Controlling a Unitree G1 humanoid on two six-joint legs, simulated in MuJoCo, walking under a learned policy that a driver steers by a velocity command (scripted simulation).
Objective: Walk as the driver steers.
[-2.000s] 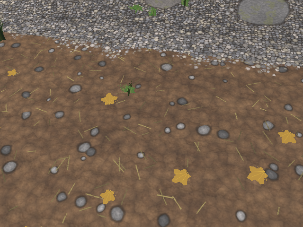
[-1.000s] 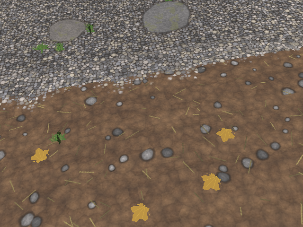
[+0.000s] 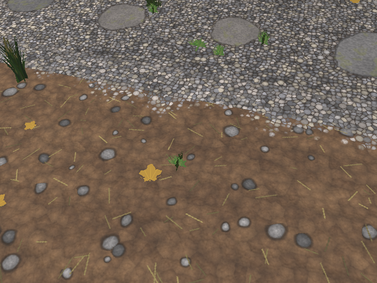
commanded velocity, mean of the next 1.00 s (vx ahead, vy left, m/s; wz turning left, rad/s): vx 0.49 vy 0.00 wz -0.34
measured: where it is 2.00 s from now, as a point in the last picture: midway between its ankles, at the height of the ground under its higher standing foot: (260, 146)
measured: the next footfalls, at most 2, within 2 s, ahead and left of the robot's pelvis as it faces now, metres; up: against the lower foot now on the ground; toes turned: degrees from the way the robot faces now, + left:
left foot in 0.16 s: +0.24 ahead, +0.14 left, +0.00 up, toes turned -7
right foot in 0.68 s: +0.47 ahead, -0.17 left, +0.00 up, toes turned -26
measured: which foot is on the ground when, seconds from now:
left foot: up 0.00-0.14, down 0.16-0.70, up 0.72-1.00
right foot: down 0.00-0.18, up 0.20-0.66, down 0.68-1.00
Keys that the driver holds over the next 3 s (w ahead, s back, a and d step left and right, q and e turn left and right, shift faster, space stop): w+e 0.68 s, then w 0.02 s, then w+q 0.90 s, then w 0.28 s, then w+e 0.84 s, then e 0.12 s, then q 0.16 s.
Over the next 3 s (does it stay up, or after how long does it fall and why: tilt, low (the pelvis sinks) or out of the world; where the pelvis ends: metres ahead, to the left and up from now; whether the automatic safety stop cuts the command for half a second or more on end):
stays up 1.54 -0.29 0.00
